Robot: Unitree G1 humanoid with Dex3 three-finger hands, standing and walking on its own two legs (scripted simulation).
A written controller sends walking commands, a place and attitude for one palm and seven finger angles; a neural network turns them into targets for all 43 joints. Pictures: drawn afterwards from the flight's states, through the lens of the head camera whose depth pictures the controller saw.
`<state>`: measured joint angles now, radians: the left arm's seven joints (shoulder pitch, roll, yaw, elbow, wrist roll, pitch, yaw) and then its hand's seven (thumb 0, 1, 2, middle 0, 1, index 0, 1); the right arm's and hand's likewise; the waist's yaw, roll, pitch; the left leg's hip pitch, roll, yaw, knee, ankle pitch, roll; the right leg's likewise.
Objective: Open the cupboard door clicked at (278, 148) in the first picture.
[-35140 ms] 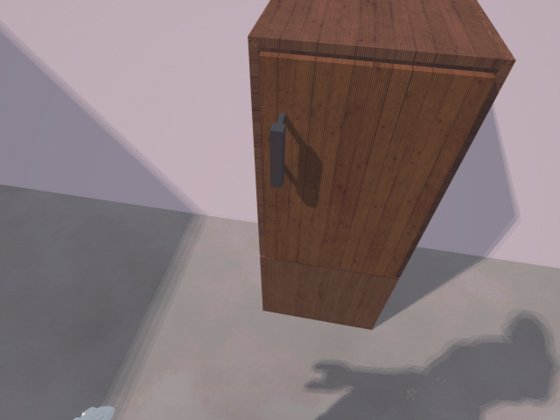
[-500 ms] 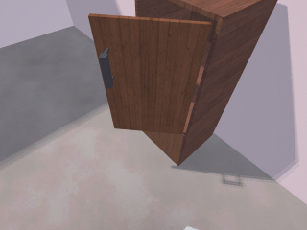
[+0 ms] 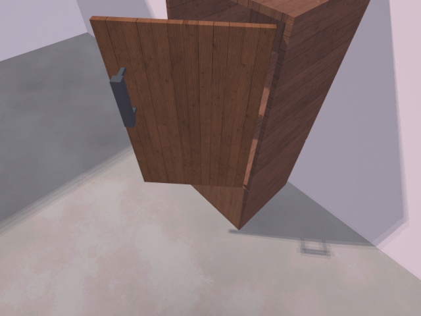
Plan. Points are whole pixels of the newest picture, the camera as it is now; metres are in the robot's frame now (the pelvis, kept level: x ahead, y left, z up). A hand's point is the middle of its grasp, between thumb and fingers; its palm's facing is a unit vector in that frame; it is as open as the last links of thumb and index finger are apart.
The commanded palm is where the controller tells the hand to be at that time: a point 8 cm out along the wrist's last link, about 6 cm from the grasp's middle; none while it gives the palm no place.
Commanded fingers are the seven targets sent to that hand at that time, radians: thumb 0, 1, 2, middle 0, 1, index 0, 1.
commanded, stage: come to a stop and stand still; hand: left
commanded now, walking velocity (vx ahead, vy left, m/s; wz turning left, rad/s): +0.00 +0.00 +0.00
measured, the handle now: (126, 97) +0.57 +0.24 +0.07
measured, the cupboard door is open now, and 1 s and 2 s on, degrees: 43 43 43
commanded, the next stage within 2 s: look again from close up in 0.68 s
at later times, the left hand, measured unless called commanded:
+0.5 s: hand out of the picture +0.02 +0.16 -0.15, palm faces -0.01 -0.97 -0.26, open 7.3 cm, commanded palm none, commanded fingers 0.00 0.90 0.90 -0.20 -0.30 -0.20 -0.30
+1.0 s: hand out of the picture +0.02 +0.14 -0.15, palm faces +0.01 -0.97 -0.25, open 7.3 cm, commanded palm none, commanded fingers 0.00 0.90 0.90 -0.20 -0.30 -0.20 -0.30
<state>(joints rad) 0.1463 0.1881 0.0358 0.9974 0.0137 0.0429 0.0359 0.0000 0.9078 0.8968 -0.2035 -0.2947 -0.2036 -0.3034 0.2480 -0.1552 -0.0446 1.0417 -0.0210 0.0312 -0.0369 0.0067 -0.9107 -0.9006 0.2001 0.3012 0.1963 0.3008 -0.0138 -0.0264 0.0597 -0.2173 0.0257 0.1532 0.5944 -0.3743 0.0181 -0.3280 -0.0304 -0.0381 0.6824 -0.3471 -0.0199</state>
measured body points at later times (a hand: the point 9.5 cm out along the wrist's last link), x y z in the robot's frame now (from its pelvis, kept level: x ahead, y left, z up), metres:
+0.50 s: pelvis -0.02 -0.03 +0.01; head +0.00 -0.06 +0.46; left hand +0.02 +0.21 -0.13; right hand +0.00 -0.25 -0.16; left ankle -0.04 +0.10 -0.73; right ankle +0.00 -0.11 -0.73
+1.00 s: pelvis +0.00 -0.04 +0.01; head +0.02 -0.06 +0.46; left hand +0.02 +0.19 -0.13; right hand -0.02 -0.25 -0.16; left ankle -0.04 +0.10 -0.73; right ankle +0.00 -0.11 -0.73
